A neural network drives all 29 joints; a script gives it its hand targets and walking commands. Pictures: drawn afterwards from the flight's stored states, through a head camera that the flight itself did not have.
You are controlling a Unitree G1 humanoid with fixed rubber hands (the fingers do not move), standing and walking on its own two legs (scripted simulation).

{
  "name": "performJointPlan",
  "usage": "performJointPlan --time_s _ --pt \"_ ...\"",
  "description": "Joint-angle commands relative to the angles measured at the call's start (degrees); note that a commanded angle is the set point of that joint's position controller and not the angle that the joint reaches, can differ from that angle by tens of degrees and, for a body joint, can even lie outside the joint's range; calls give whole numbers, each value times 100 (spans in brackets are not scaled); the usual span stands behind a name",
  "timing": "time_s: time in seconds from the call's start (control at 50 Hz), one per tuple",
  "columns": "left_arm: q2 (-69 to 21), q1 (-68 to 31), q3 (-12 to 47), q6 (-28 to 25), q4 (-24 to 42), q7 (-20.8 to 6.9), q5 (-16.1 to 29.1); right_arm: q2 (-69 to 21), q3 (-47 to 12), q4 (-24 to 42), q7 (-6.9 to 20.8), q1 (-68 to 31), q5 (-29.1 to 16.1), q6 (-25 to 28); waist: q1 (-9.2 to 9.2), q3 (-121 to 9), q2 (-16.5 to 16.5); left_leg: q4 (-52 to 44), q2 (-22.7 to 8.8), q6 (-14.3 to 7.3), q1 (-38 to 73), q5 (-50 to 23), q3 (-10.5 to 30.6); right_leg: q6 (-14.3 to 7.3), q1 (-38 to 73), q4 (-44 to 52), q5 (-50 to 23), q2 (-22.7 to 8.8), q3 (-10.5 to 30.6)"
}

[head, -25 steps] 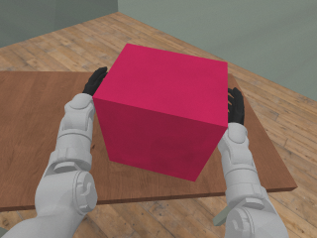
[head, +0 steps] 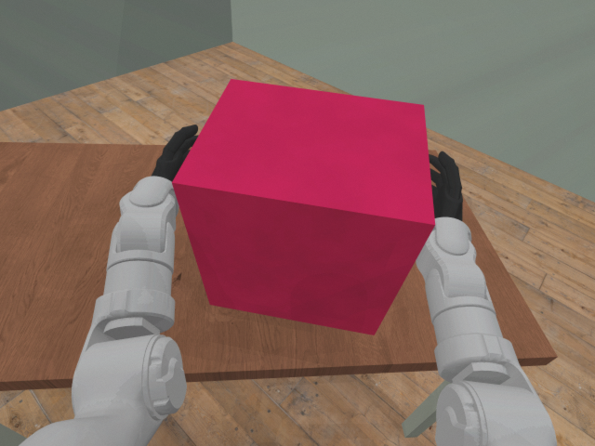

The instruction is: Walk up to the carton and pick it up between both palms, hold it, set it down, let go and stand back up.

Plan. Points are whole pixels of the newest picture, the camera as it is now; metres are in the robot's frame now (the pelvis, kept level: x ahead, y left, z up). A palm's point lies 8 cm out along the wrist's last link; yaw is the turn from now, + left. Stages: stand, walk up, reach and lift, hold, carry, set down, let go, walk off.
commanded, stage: reach and lift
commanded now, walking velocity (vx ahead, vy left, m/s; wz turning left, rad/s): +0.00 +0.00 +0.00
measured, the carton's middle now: (306, 214) +0.42 -0.03 +0.09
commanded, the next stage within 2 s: none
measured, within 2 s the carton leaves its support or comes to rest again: neither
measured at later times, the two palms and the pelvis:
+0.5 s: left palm (156, 184) +0.37 +0.16 +0.19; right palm (457, 196) +0.35 -0.20 +0.19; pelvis -0.02 -0.01 +0.00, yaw +1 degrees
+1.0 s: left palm (142, 179) +0.35 +0.17 +0.22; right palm (467, 170) +0.35 -0.20 +0.23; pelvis -0.02 -0.02 +0.00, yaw +1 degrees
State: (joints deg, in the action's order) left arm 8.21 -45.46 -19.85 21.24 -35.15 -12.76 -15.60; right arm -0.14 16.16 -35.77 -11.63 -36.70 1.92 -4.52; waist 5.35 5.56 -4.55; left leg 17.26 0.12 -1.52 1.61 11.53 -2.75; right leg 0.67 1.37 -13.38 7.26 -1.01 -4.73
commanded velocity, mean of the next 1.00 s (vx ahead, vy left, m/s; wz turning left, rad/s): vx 0.00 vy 0.00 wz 0.00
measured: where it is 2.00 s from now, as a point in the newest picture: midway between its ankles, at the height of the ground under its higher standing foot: outside the picture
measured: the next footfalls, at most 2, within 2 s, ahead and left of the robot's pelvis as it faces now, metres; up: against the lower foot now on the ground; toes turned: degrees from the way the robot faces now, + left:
none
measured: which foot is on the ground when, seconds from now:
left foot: down 0.00-1.00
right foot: down 0.00-1.00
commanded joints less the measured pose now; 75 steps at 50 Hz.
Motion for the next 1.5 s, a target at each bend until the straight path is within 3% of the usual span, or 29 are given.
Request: performJointPlan --time_s 0.0,0.06,0.08,0.1,0.16,0.26,0.38,0.48,0.5,0.66,0.76,0.86,0.9,1.14,1.4,1.48 --pt "-2334 -3053 1536 -193 912 -455 399 -2270 -2053 1093 962 -3229 -217 231 15 -2354 483 32 211 407 447 -2236 -254 191 804 -174 -1413 324 -239" --pt "-2365 -3054 1601 -97 1060 -430 435 -2227 -2099 1133 978 -3284 -294 182 14 -2359 489 27 212 410 485 -2198 -242 184 757 -166 -1331 329 -247" --pt "-2418 -2599 1633 77 1275 -386 197 -2018 -2275 1064 955 -3177 -517 189 -49 -2377 563 99 136 481 610 -2443 -133 60 582 -137 -1440 324 -247" --pt "-2376 -2466 1658 201 1447 -391 206 -2022 -2395 1148 894 -3063 -666 162 -5 -2382 522 205 136 511 726 -2665 -130 55 552 -104 -1556 320 -242" --pt "-2417 -2591 1784 406 1631 -471 346 -1903 -2377 1328 829 -3257 -785 58 196 -2350 436 185 165 476 610 -2418 -91 69 476 -44 -1358 314 -268" --pt "-2474 -2801 1897 440 2090 -383 427 -1963 -2535 1644 924 -3432 -915 -25 103 -2662 545 169 169 454 559 -2267 -56 12 496 -89 -1106 298 -260" --pt "-2389 -2715 1689 842 2018 -359 254 -1778 -2365 1181 1048 -3450 -988 -295 24 -2008 513 -127 133 352 211 -1469 -77 -35 393 19 -355 260 -247" --pt "-2437 -2813 1635 957 2105 -380 272 -1849 -2316 1204 1083 -3643 -986 -369 43 -2144 431 -167 176 268 44 -1268 -104 -18 563 -9 -389 241 -208" --pt "-2487 -2778 1685 986 2282 -350 286 -1862 -2423 1248 1108 -3685 -1052 -378 -13 -2264 439 -153 165 263 93 -1413 -94 -35 645 -48 -515 264 -203" --pt "-2467 -2722 1735 1243 2581 -329 351 -1865 -2544 1374 1092 -3814 -1221 -569 36 -2254 358 -90 224 268 80 -1643 -100 -10 807 -59 -750 270 -156" --pt "-2529 -2715 1890 1480 2989 -274 428 -1795 -2639 1519 1108 -3933 -1426 -761 48 -2332 496 -55 217 326 101 -1846 -65 -61 870 -95 -818 319 -146" --pt "-2408 -2794 1755 1655 2992 -301 407 -1790 -2592 1441 1160 -4056 -1460 -965 -6 -2231 378 -180 235 252 -128 -1497 -84 -30 926 -76 -646 277 -72" --pt "-2487 -2872 1879 1709 3142 -259 469 -1765 -2577 1439 1191 -4133 -1516 -1020 36 -2328 526 -158 221 302 -89 -1619 -56 -70 920 -119 -714 318 -90" --pt "-2455 -3079 1766 2007 2912 -308 529 -1717 -2429 1210 1254 -4542 -1623 -1389 21 -2270 460 -284 212 253 -388 -1255 -48 -95 979 -88 -564 314 10" --pt "-2520 -3372 1838 2266 3001 -291 704 -1669 -2452 1128 1277 -5016 -1967 -1763 -9 -2548 579 -230 187 310 -490 -1488 9 -152 1056 -148 -796 369 113" --pt "-2453 -3458 1764 2346 2855 -324 700 -1649 -2428 1012 1264 -5112 -2039 -1917 -35 -2435 519 -299 191 280 -615 -1266 17 -144 1046 -115 -654 353 170"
